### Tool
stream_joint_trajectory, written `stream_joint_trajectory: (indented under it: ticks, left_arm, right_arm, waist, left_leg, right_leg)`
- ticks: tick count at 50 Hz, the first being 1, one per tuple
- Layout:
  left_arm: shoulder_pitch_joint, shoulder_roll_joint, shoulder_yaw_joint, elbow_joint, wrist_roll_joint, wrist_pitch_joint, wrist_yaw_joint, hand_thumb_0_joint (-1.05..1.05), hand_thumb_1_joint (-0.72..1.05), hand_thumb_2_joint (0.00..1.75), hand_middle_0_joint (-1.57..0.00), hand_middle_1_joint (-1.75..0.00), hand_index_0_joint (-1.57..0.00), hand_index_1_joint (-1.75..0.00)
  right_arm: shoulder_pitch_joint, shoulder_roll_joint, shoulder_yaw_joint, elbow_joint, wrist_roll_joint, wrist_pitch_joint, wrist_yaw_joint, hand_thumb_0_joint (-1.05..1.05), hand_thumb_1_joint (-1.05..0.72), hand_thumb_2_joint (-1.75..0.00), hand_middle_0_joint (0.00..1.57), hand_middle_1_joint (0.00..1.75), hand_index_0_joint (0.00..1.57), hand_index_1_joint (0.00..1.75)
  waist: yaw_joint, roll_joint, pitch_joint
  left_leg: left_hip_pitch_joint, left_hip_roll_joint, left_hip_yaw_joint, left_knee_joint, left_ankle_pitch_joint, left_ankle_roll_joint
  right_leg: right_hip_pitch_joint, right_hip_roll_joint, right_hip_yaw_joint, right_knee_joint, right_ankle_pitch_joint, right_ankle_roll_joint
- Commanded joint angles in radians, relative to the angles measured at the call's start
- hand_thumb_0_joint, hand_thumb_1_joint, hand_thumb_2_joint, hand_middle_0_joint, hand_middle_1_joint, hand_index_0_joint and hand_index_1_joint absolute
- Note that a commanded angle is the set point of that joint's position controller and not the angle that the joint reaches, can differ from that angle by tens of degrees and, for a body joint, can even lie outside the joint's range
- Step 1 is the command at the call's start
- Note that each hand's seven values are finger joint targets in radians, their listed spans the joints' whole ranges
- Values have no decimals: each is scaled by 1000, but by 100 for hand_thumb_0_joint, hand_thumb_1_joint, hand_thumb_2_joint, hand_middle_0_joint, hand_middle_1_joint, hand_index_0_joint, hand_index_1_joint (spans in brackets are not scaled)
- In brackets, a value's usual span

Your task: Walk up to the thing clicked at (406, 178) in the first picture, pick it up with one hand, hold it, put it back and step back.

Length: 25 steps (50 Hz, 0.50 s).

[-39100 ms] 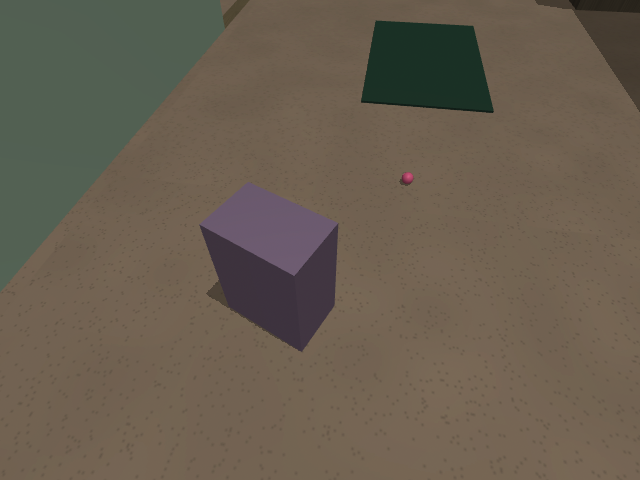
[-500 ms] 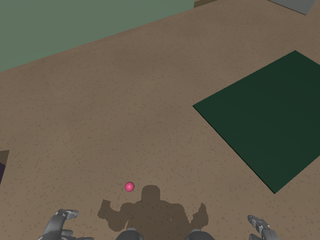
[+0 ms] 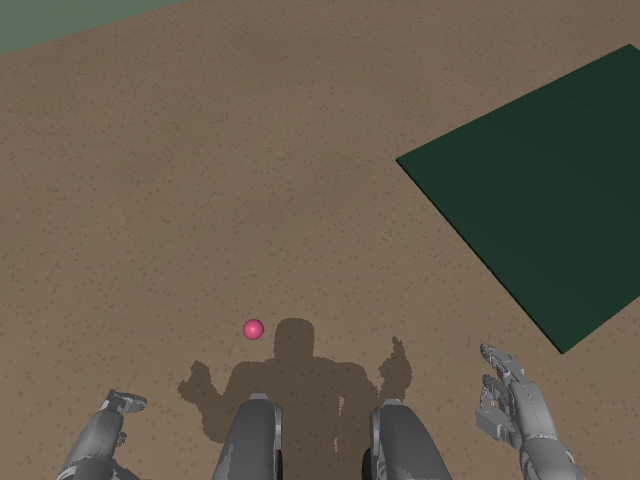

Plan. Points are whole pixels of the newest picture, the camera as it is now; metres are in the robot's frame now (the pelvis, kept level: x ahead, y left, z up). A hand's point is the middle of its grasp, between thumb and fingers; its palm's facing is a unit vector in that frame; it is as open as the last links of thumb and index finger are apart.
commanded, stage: rise first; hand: left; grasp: from above
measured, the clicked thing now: (253, 329) +0.43 +0.18 -0.62
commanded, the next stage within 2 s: none
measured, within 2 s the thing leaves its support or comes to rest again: neither
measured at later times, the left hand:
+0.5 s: hand (188, 379) +0.27 +0.26 -0.35, palm faces -0.46 -0.32 -0.83, open 14.0 cm
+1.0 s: hand (206, 354) +0.33 +0.25 -0.44, palm faces -0.47 -0.04 -0.88, open 14.1 cm
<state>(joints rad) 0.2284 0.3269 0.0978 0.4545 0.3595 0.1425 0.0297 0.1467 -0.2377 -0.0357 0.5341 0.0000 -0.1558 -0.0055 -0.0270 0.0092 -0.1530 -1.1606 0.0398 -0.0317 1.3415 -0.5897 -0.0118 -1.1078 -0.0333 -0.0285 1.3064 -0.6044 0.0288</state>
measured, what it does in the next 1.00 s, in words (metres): lowers itself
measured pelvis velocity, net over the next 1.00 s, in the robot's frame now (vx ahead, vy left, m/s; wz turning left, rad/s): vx -0.08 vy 0.00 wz -0.08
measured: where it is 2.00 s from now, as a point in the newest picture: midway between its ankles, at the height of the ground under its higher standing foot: outside the picture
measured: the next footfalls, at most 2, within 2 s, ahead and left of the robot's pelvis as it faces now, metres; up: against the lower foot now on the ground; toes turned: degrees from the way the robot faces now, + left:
none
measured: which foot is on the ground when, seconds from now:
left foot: down 0.00-1.00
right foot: down 0.00-1.00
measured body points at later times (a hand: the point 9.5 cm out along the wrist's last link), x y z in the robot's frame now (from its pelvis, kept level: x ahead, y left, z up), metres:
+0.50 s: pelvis -0.07 -0.01 -0.20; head +0.13 +0.00 +0.20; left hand +0.29 +0.27 -0.30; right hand +0.08 -0.28 -0.34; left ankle +0.02 +0.12 -0.61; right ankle +0.01 -0.14 -0.61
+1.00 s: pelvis -0.08 +0.00 -0.27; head +0.13 +0.04 +0.12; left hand +0.35 +0.25 -0.39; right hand -0.01 -0.29 -0.39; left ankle +0.02 +0.12 -0.61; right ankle +0.00 -0.14 -0.61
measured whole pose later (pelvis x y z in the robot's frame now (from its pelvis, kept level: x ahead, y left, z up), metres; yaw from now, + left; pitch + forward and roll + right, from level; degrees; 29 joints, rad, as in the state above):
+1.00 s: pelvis -0.08 +0.00 -0.27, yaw -5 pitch +33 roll -6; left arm -0.73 0.59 0.04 1.24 1.19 -0.20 0.37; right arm 0.12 -0.26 -0.04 0.77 -0.09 -0.06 0.08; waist -0.14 0.00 -0.11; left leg -2.21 0.02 -0.11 2.26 -0.64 -0.01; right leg -2.12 -0.01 -0.03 2.21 -0.68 0.04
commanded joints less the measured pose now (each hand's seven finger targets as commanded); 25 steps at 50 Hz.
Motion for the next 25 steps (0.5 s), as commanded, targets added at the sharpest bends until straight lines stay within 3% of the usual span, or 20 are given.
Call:
stream_joint_trajectory:
  ticks: [1,6,7,8,10,11,12,13,16,20,23,25]
  left_arm:
    - [-69,150,37,-116,83,-83,37,0,-54,99,-5,-106,-4,-106]
    - [-220,236,55,-23,198,-155,89,0,-53,99,-7,-105,-6,-105]
    - [-268,270,78,16,227,-172,101,0,-55,100,-6,-104,-6,-105]
    - [-281,289,88,31,243,-188,110,0,-56,100,-7,-105,-6,-106]
    - [-318,265,52,54,286,-208,126,0,-55,99,-8,-104,-8,-105]
    - [-357,281,57,47,301,-216,136,0,-54,99,-9,-104,-8,-105]
    - [-372,288,61,71,316,-219,145,0,-56,100,-9,-104,-8,-105]
    - [-409,291,51,89,332,-222,150,0,-55,100,-10,-103,-8,-104]
    - [-587,368,71,163,399,-239,167,0,-57,101,-12,-101,-11,-103]
    - [-740,407,64,209,464,-270,185,0,-51,100,-11,-100,-10,-101]
    - [-827,430,53,291,510,-286,200,0,-48,98,-13,-98,-12,-99]
    - [-873,464,64,348,539,-298,206,0,-49,98,-13,-99,-12,-100]
  right_arm:
    - [9,-158,-72,-105,2,-56,1,0,-85,-89,20,30,20,30]
    - [-17,-187,-82,-59,5,-63,14,0,-86,-89,20,30,20,30]
    - [-18,-192,-83,-50,5,-63,15,0,-87,-89,20,30,20,30]
    - [-17,-191,-85,-38,4,-61,19,0,-88,-89,20,30,20,30]
    - [-8,-191,-91,-22,3,-58,26,0,-89,-90,20,30,20,30]
    - [-4,-193,-93,-16,3,-57,29,0,-88,-90,20,30,20,30]
    - [-1,-197,-96,-5,2,-55,30,0,-90,-90,20,30,20,30]
    - [-4,-199,-98,4,0,-53,32,0,-89,-90,20,30,20,30]
    - [5,-209,-102,36,-6,-42,34,0,-91,-91,20,30,20,30]
    - [29,-209,-106,69,-14,-28,34,0,-88,-90,20,30,20,30]
    - [39,-210,-102,87,-23,-16,36,0,-87,-90,20,30,20,30]
    - [45,-212,-105,97,-28,-3,39,0,-87,-90,20,30,20,30]
  waist:
    - [-16,74,-319]
    - [-14,66,-409]
    - [-13,75,-418]
    - [6,80,-451]
    - [2,70,-506]
    - [0,75,-536]
    - [10,71,-549]
    - [9,66,-563]
    - [4,59,-578]
    - [3,41,-659]
    - [-16,13,-627]
    - [-10,-2,-617]
  left_leg:
    - [153,-28,-8,-46,287,15]
    - [9,-29,-13,117,321,18]
    - [-30,-32,-14,144,302,18]
    - [-55,-35,0,184,317,24]
    - [-99,-39,15,244,317,29]
    - [-119,-40,17,264,308,28]
    - [-140,-41,18,280,299,26]
    - [-161,-40,19,301,280,25]
    - [-249,-36,18,365,185,23]
    - [-339,-39,35,458,126,31]
    - [-429,-43,36,497,55,38]
    - [-476,-46,35,514,20,39]
  right_leg:
    - [-31,34,-9,3,264,-51]
    - [-192,37,-8,166,284,-53]
    - [-225,36,-6,198,273,-53]
    - [-236,37,1,219,290,-52]
    - [-263,40,5,251,303,-50]
    - [-270,40,5,267,301,-50]
    - [-284,40,3,282,289,-51]
    - [-304,42,1,299,273,-51]
    - [-384,42,-8,348,188,-53]
    - [-398,44,-4,394,141,-47]
    - [-439,49,-6,409,54,-46]
    - [-460,51,-12,429,2,-48]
